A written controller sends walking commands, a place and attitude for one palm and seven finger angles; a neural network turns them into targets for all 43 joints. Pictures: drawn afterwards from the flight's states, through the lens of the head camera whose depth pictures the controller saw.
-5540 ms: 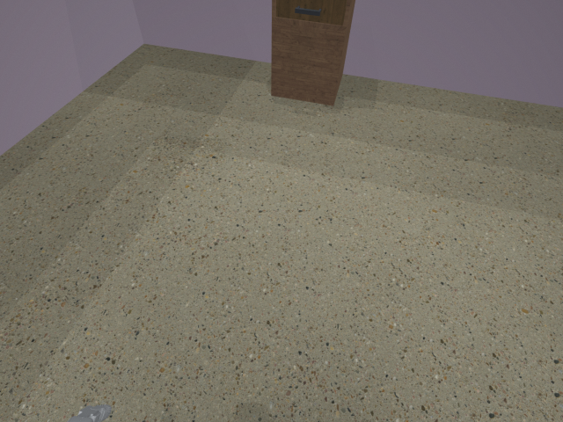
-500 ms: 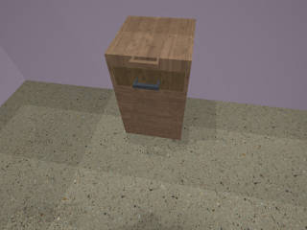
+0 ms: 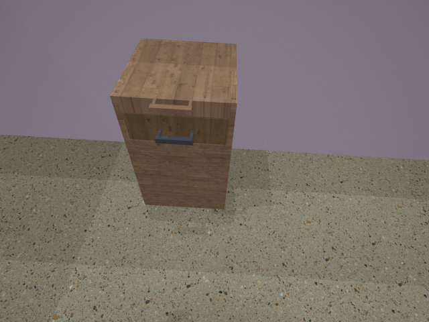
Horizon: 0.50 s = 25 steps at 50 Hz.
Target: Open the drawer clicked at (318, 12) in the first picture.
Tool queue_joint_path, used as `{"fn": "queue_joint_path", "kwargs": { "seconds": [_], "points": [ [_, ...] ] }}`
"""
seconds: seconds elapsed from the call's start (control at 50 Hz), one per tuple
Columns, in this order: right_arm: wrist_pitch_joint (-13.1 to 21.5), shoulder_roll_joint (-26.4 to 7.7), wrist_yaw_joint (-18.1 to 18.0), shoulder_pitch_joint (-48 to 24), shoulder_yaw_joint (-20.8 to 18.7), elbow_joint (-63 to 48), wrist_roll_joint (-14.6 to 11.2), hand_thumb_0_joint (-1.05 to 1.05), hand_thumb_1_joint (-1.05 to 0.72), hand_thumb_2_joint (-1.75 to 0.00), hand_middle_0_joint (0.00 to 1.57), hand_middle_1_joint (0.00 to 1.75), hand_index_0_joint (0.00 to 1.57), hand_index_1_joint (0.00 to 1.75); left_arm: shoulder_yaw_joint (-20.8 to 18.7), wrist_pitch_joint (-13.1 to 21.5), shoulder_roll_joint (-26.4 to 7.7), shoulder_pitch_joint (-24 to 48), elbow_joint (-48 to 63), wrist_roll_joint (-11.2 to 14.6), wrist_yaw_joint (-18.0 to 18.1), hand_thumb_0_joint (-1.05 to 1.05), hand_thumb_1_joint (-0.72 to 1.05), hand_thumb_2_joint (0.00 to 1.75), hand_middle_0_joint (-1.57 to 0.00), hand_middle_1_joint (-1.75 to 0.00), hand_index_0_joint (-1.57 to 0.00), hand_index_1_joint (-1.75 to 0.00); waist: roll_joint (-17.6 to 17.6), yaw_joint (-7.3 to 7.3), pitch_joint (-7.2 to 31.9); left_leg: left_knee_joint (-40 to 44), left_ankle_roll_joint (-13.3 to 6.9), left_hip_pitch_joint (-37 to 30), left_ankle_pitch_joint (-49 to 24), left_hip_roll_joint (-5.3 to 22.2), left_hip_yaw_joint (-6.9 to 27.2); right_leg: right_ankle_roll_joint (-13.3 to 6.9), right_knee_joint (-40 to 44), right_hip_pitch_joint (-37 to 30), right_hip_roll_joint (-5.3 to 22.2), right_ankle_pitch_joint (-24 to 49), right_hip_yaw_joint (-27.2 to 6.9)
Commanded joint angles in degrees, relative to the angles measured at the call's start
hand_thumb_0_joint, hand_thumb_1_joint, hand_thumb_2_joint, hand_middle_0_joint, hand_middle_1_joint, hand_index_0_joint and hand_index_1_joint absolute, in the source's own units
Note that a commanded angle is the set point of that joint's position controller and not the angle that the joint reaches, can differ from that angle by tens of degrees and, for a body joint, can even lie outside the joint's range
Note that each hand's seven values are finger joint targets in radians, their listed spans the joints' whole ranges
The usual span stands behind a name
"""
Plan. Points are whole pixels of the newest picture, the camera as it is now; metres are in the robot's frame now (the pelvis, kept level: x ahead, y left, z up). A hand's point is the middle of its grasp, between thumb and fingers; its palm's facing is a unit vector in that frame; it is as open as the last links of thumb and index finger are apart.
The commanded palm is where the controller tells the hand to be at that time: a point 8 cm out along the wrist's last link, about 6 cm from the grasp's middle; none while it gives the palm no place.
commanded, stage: take the last steps up to it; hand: left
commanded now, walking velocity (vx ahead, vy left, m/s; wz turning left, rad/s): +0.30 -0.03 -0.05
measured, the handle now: (175, 136) +0.77 +0.16 -0.21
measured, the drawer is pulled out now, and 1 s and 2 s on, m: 0.00 0.00 0.00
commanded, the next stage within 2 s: come to a stop and stand still in 0.56 s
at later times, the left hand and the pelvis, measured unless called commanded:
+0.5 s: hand out of the picture +0.08 +0.13 -0.20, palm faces +0.09 -0.99 -0.12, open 7.4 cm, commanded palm none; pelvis +0.15 -0.02 -0.02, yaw +0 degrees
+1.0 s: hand (157, 241) +0.34 +0.15 -0.17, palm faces +0.01 -0.97 -0.25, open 7.3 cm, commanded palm none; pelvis +0.25 -0.03 -0.01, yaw +0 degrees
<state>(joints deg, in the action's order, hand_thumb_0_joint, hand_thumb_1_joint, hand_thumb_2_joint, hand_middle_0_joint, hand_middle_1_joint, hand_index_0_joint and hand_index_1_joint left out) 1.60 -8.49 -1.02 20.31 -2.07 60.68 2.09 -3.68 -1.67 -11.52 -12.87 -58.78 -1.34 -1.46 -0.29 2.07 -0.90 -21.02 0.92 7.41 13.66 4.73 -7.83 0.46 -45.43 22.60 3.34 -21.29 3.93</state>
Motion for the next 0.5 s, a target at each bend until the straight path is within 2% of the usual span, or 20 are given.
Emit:
{"fn": "queue_joint_path", "kwargs": {
  "seconds": [0.0, 0.02, 0.04, 0.06, 0.08, 0.1, 0.12, 0.14, 0.16, 0.18, 0.22, 0.24, 0.3, 0.36, 0.38, 0.4, 0.42, 0.44, 0.46, 0.48],
  "points": [
    [0.55, -10.49, -0.25, 3.43, -2.46, -0.66, -0.04, 0.00, -0.90, -0.90, 0.20, 0.30, 0.20, 0.30, 0.08, 2.78, -0.19, 3.29, 3.68, 0.03, -0.37, 0.00, 0.90, 0.90, -0.20, -0.30, -0.20, -0.30, 10.52, 0.32, -1.56, 5.57, -7.82, -1.01, -1.16, 12.22, 9.04, -0.25, 12.04, -2.22, -1.62, 0.97, 3.39],
    [0.41, -10.03, -0.21, 2.91, -2.32, -0.44, -0.25, 0.00, -0.90, -0.90, 0.20, 0.30, 0.20, 0.30, -0.10, 3.03, -0.62, 0.49, 2.31, 0.03, -0.28, 0.00, 0.90, 0.90, -0.20, -0.30, -0.20, -0.30, 9.13, -1.05, -1.22, 2.87, -6.50, 1.94, 0.92, 11.18, 7.83, -0.45, 17.01, -8.11, -2.47, 5.02, 4.44],
    [0.43, -9.02, 0.04, 2.42, -2.12, -0.18, -0.57, 0.00, -0.90, -0.90, 0.20, 0.30, 0.20, 0.30, -0.40, 3.37, -2.10, -2.87, 0.86, 0.05, -0.01, 0.00, 0.90, 0.90, -0.20, -0.30, -0.20, -0.30, 5.46, -2.66, -0.49, -1.19, -4.73, 6.80, 4.24, 8.91, 6.31, -1.07, 21.35, -15.80, -2.04, 7.59, 3.12],
    [0.75, -6.55, 0.31, 1.43, -1.52, -0.69, -1.07, 0.00, -0.90, -0.90, 0.20, 0.30, 0.20, 0.30, -1.05, 3.97, -5.05, -8.37, -1.07, -0.16, 0.53, 0.00, 0.90, 0.90, -0.20, -0.30, -0.20, -0.30, -1.58, -5.44, 1.30, -10.49, -2.52, 16.10, 8.35, 5.57, 1.88, -3.48, 25.02, -26.43, 4.87, 2.77, -5.19],
    [1.08, -3.10, 0.72, -1.41, -0.53, -2.90, -1.45, 0.00, -0.90, -0.90, 0.20, 0.30, 0.20, 0.30, -2.23, 4.22, -11.00, -14.69, -2.99, -0.19, 1.14, 0.00, 0.90, 0.90, -0.20, -0.30, -0.20, -0.30, -16.14, -8.12, 1.43, -24.88, -0.32, 28.41, 18.33, -1.00, -3.73, -8.85, 31.62, -32.69, 16.83, -0.89, -22.01],
    [0.70, -6.23, 0.75, -5.61, -0.93, -4.68, -1.06, 0.00, -0.90, -0.90, 0.20, 0.30, 0.20, 0.30, -2.26, 4.13, -12.36, -17.42, -3.56, 0.51, 1.61, 0.00, 0.90, 0.90, -0.20, -0.30, -0.20, -0.30, -14.50, -9.61, 0.76, -34.65, -0.93, 31.26, 21.48, 0.06, 2.20, -12.26, 35.87, -28.37, 20.61, -6.15, -28.80],
    [0.59, -6.06, 0.94, -8.09, -1.42, -4.68, -0.90, 0.00, -0.90, -0.90, 0.20, 0.30, 0.20, 0.30, -2.05, 4.38, -10.45, -15.38, -3.82, 0.37, 1.89, 0.00, 0.90, 0.90, -0.20, -0.30, -0.20, -0.30, -14.94, -8.68, -2.58, -39.98, -1.51, 32.98, 16.80, 1.22, 5.14, -12.61, 37.41, -24.04, 19.41, -7.99, -28.72],
    [0.47, -6.29, 1.13, -7.32, -1.81, -4.05, -0.85, 0.00, -0.90, -0.90, 0.20, 0.30, 0.20, 0.30, -1.45, 4.22, -7.47, -11.67, -3.19, 0.37, 2.24, 0.00, 0.90, 0.90, -0.20, -0.30, -0.20, -0.30, -11.03, -6.43, -4.79, -41.37, -1.64, 33.01, 12.82, 3.04, 6.07, -12.27, 37.40, -21.23, 18.48, -8.66, -23.96],
    [0.37, -5.54, 1.40, -6.35, -1.80, -3.07, -0.64, 0.00, -0.90, -0.90, 0.20, 0.30, 0.20, 0.30, -0.68, 4.41, -5.27, -8.66, -2.31, 0.16, 2.39, 0.00, 0.90, 0.90, -0.20, -0.30, -0.20, -0.30, -7.46, -4.51, -5.69, -40.34, -1.15, 30.94, 9.08, 3.78, 6.06, -10.85, 36.55, -17.92, 16.09, -2.93, -17.92],
    [0.17, -4.43, 1.50, -5.02, -1.67, -2.30, -0.48, 0.00, -0.90, -0.90, 0.20, 0.30, 0.20, 0.30, -0.37, 4.89, -3.72, -7.74, -1.81, -0.02, 2.51, 0.00, 0.90, 0.90, -0.20, -0.30, -0.20, -0.30, -5.44, -3.24, -5.35, -38.96, -0.63, 28.30, 6.86, 3.77, 5.26, -10.22, 36.05, -15.72, 14.76, 3.26, -14.07],
    [-0.26, -3.12, 1.73, -3.64, -1.55, -1.75, -0.57, 0.00, -0.90, -0.90, 0.20, 0.30, 0.20, 0.30, 0.13, 5.55, -3.40, -7.61, -1.95, -0.05, 2.44, 0.00, 0.90, 0.90, -0.20, -0.30, -0.20, -0.30, -5.39, -1.88, -4.93, -35.55, 0.11, 25.49, 3.95, 2.96, 3.78, -9.61, 35.75, -13.81, 12.88, 11.31, -8.84],
    [-0.21, -2.55, 1.94, -3.53, -1.57, -1.92, -0.73, 0.00, -0.90, -0.90, 0.20, 0.30, 0.20, 0.30, 0.11, 5.82, -3.55, -7.56, -2.22, -0.20, 2.51, 0.00, 0.90, 0.90, -0.20, -0.30, -0.20, -0.30, -5.89, -1.53, -4.43, -32.95, 0.06, 24.99, 3.25, 2.75, 3.45, -9.79, 35.73, -14.76, 12.62, 13.64, -7.74],
    [0.08, -2.66, 2.36, -7.04, -1.20, -3.47, -0.85, 0.00, -0.90, -0.90, 0.20, 0.30, 0.20, 0.30, 0.25, 6.17, -4.34, -9.10, -3.24, -0.05, 2.49, 0.00, 0.90, 0.90, -0.20, -0.30, -0.20, -0.30, -5.85, -2.06, -4.34, -25.41, -0.09, 23.63, 0.50, 2.01, 2.55, -9.84, 34.61, -15.84, 12.06, 18.97, -6.04],
    [0.52, -2.80, 2.55, -9.24, -0.94, -4.48, -1.04, 0.00, -0.90, -0.90, 0.20, 0.30, 0.20, 0.30, 0.09, 6.00, -5.13, -9.44, -4.00, -0.11, 2.47, 0.00, 0.90, 0.90, -0.20, -0.30, -0.20, -0.30, -6.83, -2.35, -4.67, -20.10, -1.20, 19.73, -0.11, 0.97, 2.03, -9.46, 33.13, -15.56, 12.21, 19.60, -5.17],
    [0.75, -3.13, 2.51, -9.73, -0.87, -4.82, -1.07, 0.00, -0.90, -0.90, 0.20, 0.30, 0.20, 0.30, -0.02, 5.87, -5.15, -9.49, -4.07, -0.11, 2.50, 0.00, 0.90, 0.90, -0.20, -0.30, -0.20, -0.30, -5.76, -2.33, -4.71, -18.06, -1.56, 17.60, -0.22, 0.53, 2.03, -9.16, 32.04, -15.45, 12.06, 20.30, -5.39],
    [0.94, -3.33, 2.30, -8.98, -0.91, -4.51, -1.04, 0.00, -0.90, -0.90, 0.20, 0.30, 0.20, 0.30, -0.17, 5.67, -5.15, -9.35, -4.22, -0.04, 2.52, 0.00, 0.90, 0.90, -0.20, -0.30, -0.20, -0.30, -4.92, -1.68, -4.78, -15.43, -1.78, 14.39, -1.10, -0.04, 1.48, -8.64, 30.34, -14.77, 11.64, 20.52, -4.83],
    [1.13, -3.89, 2.03, -6.58, -0.94, -3.74, -0.88, 0.00, -0.90, -0.90, 0.20, 0.30, 0.20, 0.30, -0.21, 5.47, -5.27, -8.90, -4.30, 0.13, 2.45, 0.00, 0.90, 0.90, -0.20, -0.30, -0.20, -0.30, -4.12, -0.42, -3.95, -11.97, -1.91, 9.82, -2.61, -1.47, 0.22, -7.82, 26.84, -14.14, 10.20, 22.32, -3.33],
    [1.43, -5.45, 1.59, -2.09, -1.22, -2.33, -0.67, 0.00, -0.90, -0.90, 0.20, 0.30, 0.20, 0.30, -0.08, 5.18, -4.37, -8.95, -4.45, 0.23, 2.41, 0.00, 0.90, 0.90, -0.20, -0.30, -0.20, -0.30, -0.45, 1.44, -2.32, -8.97, -2.39, 1.21, -3.92, -1.89, 0.83, -6.88, 19.26, -10.20, 8.36, 22.85, -2.10],
    [1.97, -9.21, 0.94, 4.91, -2.03, -0.70, -0.10, 0.00, -0.90, -0.90, 0.20, 0.30, 0.20, 0.30, 0.13, 4.98, -2.56, -9.75, -3.74, 0.45, 2.18, 0.00, 0.90, 0.90, -0.20, -0.30, -0.20, -0.30, 7.41, 3.81, 2.51, -4.71, -5.06, -8.39, -6.90, 4.49, 9.34, -4.46, 6.08, -4.73, 3.61, 17.54, 1.20],
    [1.80, -14.97, 0.33, 9.74, -3.23, 0.08, 0.09, 0.00, -0.90, -0.90, 0.20, 0.30, 0.20, 0.30, 0.62, 4.98, 0.35, -11.18, -2.55, 0.96, 1.71, 0.00, 0.90, 0.90, -0.20, -0.30, -0.20, -0.30, 19.19, 4.05, 6.17, 1.92, -10.69, -15.24, -10.80, 17.56, 27.19, -1.86, -10.35, 5.59, -3.61, -8.46, 5.55]
  ]
}}
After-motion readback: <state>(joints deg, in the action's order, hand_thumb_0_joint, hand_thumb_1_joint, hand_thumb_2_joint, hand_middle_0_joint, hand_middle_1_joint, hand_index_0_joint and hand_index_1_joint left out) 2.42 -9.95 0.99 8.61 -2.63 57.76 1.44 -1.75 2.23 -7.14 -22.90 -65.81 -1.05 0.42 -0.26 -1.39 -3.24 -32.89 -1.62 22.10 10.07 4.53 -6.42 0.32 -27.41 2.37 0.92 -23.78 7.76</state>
